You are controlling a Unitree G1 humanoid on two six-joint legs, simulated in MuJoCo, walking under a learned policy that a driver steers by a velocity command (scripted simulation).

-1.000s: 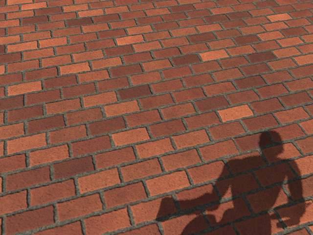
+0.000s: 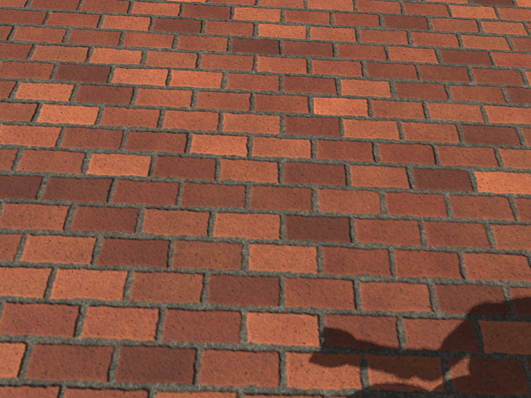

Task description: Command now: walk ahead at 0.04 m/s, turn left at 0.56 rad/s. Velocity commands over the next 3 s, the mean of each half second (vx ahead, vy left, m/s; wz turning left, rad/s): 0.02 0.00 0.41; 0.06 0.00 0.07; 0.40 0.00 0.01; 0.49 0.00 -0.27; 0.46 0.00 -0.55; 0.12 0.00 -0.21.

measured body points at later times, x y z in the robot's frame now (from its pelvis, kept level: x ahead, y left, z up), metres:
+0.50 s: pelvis +0.03 -0.05 +0.01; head +0.06 -0.07 +0.46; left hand +0.09 +0.24 -0.09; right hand +0.23 -0.29 -0.10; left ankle -0.02 +0.10 -0.69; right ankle +0.06 -0.16 -0.73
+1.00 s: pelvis +0.04 -0.03 +0.00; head +0.04 -0.03 +0.45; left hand +0.07 +0.27 -0.12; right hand +0.18 -0.26 -0.12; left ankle -0.02 +0.09 -0.73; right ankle +0.05 -0.14 -0.72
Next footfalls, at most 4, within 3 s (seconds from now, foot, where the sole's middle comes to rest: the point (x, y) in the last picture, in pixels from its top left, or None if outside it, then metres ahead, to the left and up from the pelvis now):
0.26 right None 0.09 -0.15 -0.77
0.60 left None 0.02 0.10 -0.77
1.54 left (185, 395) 0.42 0.17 -0.77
2.10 right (263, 269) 0.75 -0.02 -0.77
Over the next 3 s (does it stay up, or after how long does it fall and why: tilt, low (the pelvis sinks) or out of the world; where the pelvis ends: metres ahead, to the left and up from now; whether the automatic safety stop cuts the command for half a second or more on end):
stays up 0.93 0.05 0.00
